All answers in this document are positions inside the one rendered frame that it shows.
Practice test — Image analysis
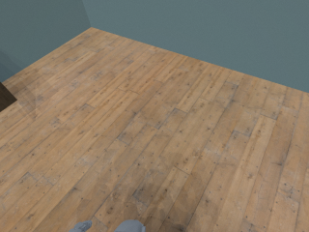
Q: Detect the cupboard door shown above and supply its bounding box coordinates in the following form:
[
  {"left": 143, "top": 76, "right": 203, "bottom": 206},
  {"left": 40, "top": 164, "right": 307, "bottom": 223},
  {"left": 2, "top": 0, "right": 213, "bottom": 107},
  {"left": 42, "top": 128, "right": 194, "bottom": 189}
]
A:
[{"left": 0, "top": 88, "right": 10, "bottom": 102}]

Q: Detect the robot left thigh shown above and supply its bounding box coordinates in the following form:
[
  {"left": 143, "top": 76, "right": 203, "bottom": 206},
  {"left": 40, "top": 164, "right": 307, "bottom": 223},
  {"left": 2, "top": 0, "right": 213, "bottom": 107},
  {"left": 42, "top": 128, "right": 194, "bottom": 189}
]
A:
[{"left": 114, "top": 219, "right": 146, "bottom": 232}]

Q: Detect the robot left hand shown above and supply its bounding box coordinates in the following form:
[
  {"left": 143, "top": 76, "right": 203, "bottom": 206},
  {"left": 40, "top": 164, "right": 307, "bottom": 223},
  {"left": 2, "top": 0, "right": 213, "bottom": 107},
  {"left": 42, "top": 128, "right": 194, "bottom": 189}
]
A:
[{"left": 69, "top": 220, "right": 93, "bottom": 232}]

